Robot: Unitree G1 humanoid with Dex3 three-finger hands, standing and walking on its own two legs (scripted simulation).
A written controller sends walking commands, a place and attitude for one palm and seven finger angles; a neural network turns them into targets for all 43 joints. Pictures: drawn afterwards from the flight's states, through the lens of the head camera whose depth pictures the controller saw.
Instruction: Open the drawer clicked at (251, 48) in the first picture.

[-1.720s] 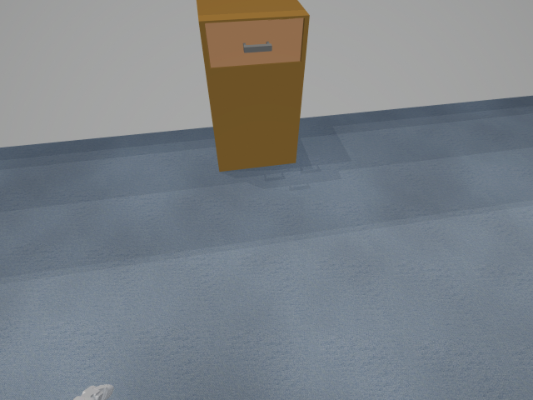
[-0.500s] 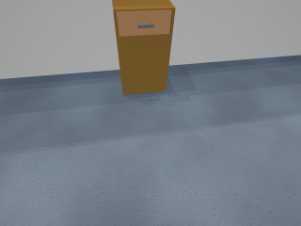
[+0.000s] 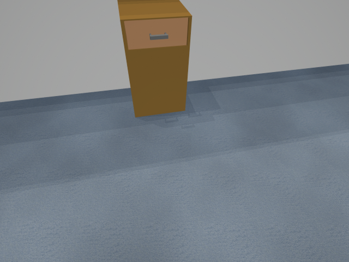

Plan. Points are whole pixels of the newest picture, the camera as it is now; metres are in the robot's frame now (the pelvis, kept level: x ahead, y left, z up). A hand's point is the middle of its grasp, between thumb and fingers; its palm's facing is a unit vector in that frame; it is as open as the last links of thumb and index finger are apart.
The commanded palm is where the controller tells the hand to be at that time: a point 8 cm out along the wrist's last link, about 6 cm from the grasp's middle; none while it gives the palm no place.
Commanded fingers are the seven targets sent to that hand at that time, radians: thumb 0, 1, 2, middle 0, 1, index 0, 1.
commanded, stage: walk to a spot facing it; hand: left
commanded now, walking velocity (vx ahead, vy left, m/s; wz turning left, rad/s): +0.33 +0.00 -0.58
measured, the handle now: (158, 35) +1.41 +0.21 -0.08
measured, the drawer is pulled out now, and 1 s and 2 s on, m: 0.00 0.00 0.00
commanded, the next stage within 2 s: turn to face it in 1.56 s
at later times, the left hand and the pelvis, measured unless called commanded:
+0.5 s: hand out of the picture +0.10 +0.12 -0.16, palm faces -0.12 -0.98 -0.16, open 7.4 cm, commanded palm none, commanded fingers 0.00 0.90 0.90 -0.20 -0.30 -0.20 -0.30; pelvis +0.14 -0.05 +0.00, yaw -13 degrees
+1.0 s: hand (150, 156) +0.52 +0.13 -0.17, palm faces -0.34 -0.92 -0.17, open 7.4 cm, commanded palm none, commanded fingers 0.00 0.90 0.90 -0.20 -0.30 -0.20 -0.30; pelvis +0.37 -0.02 +0.00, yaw -24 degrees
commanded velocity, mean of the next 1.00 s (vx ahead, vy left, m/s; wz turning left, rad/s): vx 0.36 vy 0.00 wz -0.35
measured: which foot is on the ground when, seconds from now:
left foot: down 0.00-0.16, up 0.18-0.64, down 0.66-1.00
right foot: down 0.00-0.66, up 0.68-1.00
